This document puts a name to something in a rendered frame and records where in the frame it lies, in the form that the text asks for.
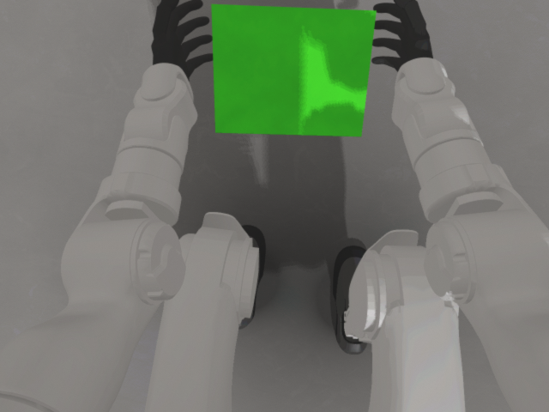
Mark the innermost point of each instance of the robot left forearm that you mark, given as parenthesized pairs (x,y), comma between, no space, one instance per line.
(151,155)

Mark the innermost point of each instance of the right robot upper arm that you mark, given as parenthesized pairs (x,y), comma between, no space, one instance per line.
(495,267)

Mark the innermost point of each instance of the carton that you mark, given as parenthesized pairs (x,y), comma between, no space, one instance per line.
(291,71)

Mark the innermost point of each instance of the robot right forearm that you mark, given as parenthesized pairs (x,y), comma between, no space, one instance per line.
(453,169)

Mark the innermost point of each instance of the left robot shin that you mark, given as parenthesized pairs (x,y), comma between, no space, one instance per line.
(214,220)

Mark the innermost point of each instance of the right robot hand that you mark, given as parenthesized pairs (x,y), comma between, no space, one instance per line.
(414,39)

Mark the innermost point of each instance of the left robot upper arm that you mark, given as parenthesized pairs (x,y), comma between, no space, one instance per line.
(116,275)

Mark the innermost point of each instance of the left robot hand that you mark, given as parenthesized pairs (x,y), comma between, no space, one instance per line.
(168,36)

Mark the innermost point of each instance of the robot right foot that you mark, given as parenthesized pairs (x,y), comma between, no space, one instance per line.
(346,263)

